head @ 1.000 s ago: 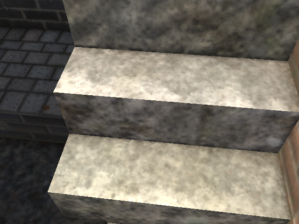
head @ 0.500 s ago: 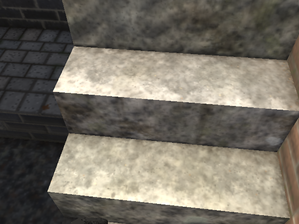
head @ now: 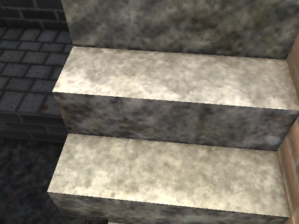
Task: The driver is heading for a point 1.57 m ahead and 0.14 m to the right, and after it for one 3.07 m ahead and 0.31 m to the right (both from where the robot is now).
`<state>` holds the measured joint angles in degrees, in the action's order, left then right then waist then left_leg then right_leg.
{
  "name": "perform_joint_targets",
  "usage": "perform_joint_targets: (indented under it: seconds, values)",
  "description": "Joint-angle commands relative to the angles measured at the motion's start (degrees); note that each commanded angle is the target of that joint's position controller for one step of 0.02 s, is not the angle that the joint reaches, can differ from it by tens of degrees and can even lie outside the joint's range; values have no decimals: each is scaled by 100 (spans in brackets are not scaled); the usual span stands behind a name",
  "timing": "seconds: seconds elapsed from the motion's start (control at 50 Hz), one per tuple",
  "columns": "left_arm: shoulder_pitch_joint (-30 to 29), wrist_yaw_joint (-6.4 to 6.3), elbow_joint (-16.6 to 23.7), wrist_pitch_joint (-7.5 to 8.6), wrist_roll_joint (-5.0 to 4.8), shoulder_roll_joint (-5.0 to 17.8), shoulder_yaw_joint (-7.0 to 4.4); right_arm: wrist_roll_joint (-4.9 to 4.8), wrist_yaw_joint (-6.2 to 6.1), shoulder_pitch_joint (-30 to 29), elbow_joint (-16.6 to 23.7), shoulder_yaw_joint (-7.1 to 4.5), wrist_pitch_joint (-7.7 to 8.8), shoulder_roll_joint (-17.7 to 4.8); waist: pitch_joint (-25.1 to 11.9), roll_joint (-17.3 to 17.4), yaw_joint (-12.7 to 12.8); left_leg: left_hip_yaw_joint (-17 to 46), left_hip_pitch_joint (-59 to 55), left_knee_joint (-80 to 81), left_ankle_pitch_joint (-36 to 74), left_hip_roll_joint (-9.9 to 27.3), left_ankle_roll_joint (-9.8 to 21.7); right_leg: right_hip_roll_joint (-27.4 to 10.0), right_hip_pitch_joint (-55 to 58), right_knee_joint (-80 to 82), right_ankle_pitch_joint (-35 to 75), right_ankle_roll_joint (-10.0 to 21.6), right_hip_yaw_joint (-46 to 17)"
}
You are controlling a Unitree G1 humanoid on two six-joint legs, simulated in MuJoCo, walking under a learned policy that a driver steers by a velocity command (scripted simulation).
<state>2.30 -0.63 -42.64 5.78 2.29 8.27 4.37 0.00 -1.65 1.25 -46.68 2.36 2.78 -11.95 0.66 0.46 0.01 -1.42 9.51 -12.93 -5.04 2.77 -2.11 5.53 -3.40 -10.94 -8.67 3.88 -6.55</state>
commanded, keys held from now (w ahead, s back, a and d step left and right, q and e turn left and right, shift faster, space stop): w+shift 0.56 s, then shift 0.44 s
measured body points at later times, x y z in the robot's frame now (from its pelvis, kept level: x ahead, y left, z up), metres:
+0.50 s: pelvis +0.00 +0.00 +0.00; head +0.02 +0.00 +0.45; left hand +0.21 +0.19 -0.09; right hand +0.19 -0.22 -0.10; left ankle +0.02 +0.14 -0.75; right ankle -0.04 -0.08 -0.75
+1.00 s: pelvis -0.01 +0.00 -0.01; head +0.01 -0.01 +0.44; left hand +0.13 +0.21 -0.13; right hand +0.11 -0.24 -0.13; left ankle +0.02 +0.14 -0.75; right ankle -0.04 -0.08 -0.75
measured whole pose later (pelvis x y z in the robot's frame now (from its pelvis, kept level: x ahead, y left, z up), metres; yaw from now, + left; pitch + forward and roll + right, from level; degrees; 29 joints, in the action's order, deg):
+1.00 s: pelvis -0.01 +0.00 -0.01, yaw +0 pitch +0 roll +0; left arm 9.3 -0.9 -46.6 3.8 1.4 8.3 1.8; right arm 0.3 -1.0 8.1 -49.7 0.5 0.7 -13.0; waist 2.4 1.1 -1.0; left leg -0.6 11.5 -19.9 -8.1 3.3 -2.4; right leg 6.0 -5.2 -17.9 -11.9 3.7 -5.5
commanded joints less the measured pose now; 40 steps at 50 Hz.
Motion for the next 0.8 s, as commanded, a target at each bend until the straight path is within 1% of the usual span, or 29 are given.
perform_joint_targets:
  seconds: [0.02,0.56,0.6,0.64,0.72,0.8]
  values:
    - [-427,-5,473,100,-2,368,-96,-1,-8,-423,431,-121,92,-510,-805,-116,-3,549,-523,-86,1143,711,284,-1147,62,-17,1411,-64,-683]
    - [-433,-2,489,101,-5,358,-102,1,-7,-424,439,-127,93,-509,-802,-114,-6,532,-529,-84,1121,713,274,-1137,34,-23,1370,-66,-693]
    - [-257,-20,390,85,-13,395,-120,19,3,-291,401,-144,96,-568,-848,-90,-37,510,-602,-215,1443,736,244,-1128,80,-158,1763,-95,-620]
    - [-119,-36,304,55,-26,423,-148,22,17,-160,358,-161,87,-595,-879,-76,-62,480,-641,-357,1474,720,221,-1099,62,-279,1846,-108,-546]
    - [-2,-38,205,-16,-39,410,-190,49,39,-46,300,-185,30,-597,-668,-75,-90,456,-557,-484,1067,682,201,-1036,-181,-332,1401,-119,-481]
    - [138,-33,136,-61,-46,427,-244,50,40,97,232,-216,-22,-612,-496,-66,-101,451,-455,-576,824,651,212,-1004,-330,-379,1180,-127,-465]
